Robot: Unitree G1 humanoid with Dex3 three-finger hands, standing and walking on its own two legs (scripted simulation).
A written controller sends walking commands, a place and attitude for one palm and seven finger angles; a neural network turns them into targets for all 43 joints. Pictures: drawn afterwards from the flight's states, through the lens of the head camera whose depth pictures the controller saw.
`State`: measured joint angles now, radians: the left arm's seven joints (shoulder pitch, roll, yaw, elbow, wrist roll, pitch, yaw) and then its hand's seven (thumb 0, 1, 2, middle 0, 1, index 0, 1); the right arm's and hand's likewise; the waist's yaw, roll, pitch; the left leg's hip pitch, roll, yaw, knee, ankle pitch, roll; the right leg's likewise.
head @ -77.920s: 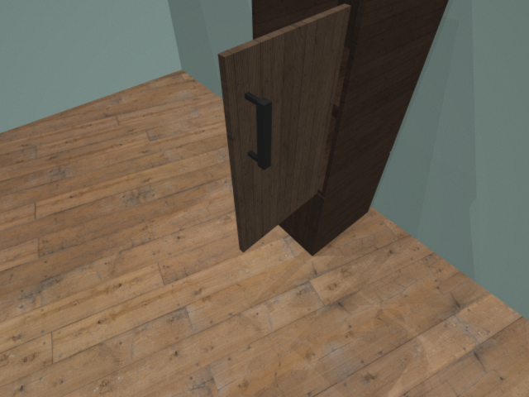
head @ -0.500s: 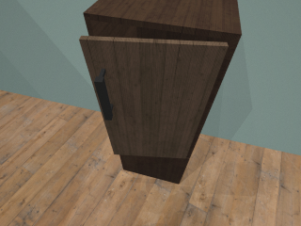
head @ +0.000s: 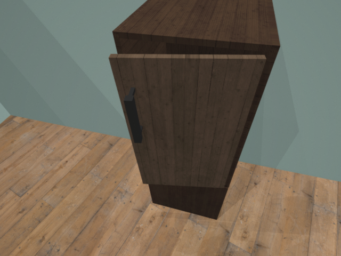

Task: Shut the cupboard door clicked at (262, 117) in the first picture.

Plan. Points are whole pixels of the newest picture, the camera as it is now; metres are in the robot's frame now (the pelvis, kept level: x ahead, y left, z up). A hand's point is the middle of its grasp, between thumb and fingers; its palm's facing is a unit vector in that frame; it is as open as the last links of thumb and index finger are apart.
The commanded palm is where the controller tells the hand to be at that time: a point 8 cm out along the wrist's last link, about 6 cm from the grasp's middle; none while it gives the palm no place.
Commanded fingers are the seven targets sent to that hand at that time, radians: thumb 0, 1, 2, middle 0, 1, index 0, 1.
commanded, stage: come to a stop and stand still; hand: left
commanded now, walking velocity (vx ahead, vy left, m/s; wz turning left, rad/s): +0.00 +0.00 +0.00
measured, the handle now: (135, 116) +0.45 +0.12 +0.09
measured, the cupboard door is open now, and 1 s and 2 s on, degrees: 11 11 11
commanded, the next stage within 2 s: look again from close up in 0.30 s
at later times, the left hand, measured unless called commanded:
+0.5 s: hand out of the picture +0.03 +0.17 -0.17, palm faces +0.01 -0.97 -0.22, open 7.3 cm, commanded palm none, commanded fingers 0.00 0.90 0.90 -0.20 -0.30 -0.20 -0.30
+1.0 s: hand out of the picture +0.06 +0.15 -0.17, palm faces +0.01 -0.98 -0.22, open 7.3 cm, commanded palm none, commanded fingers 0.00 0.90 0.90 -0.20 -0.30 -0.20 -0.30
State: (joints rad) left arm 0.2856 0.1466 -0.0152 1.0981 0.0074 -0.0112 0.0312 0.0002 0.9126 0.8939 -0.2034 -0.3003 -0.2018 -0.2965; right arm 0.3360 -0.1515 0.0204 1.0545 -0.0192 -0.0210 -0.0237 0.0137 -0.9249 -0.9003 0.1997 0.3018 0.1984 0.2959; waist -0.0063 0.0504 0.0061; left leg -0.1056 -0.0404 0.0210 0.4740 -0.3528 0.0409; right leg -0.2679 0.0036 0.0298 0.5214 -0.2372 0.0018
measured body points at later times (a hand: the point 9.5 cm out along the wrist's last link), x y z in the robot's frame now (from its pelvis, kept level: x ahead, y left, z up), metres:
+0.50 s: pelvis +0.02 -0.01 +0.00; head +0.05 -0.02 +0.45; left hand +0.03 +0.22 -0.15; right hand +0.01 -0.23 -0.17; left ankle -0.06 +0.09 -0.74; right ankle +0.03 -0.12 -0.74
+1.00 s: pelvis +0.02 -0.03 +0.00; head +0.04 -0.04 +0.45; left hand +0.06 +0.20 -0.15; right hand +0.02 -0.25 -0.16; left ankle -0.06 +0.09 -0.74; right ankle +0.03 -0.12 -0.74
